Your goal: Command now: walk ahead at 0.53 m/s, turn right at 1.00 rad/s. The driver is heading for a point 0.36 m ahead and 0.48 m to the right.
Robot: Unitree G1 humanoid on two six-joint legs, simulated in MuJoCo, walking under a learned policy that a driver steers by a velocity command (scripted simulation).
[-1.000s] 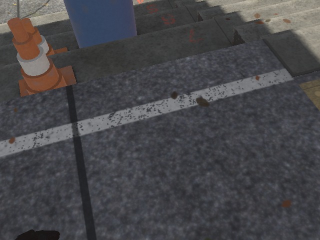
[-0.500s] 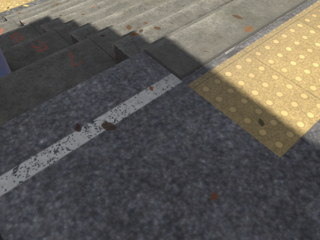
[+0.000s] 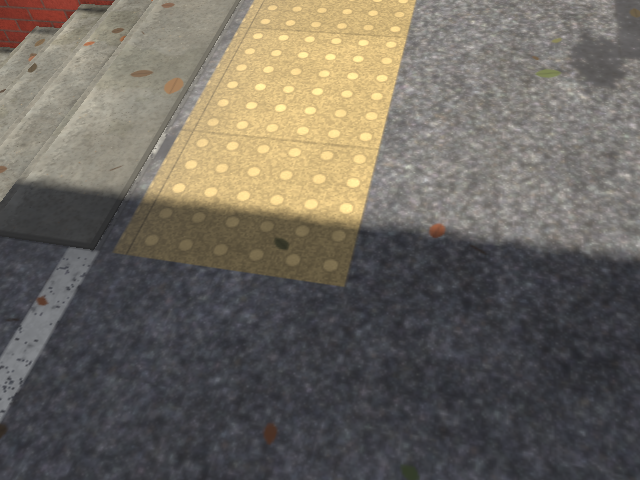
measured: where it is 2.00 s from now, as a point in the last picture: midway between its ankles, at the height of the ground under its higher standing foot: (614, 434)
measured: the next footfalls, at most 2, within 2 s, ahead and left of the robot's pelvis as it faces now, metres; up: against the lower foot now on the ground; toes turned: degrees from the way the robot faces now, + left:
left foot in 0.30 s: +0.37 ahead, +0.01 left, +0.00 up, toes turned -16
right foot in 0.66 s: +0.26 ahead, -0.17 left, +0.00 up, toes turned -18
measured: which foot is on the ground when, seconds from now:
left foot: up 0.00-0.28, down 0.30-0.68, up 0.70-1.00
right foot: down 0.00-0.30, up 0.32-0.64, down 0.66-1.00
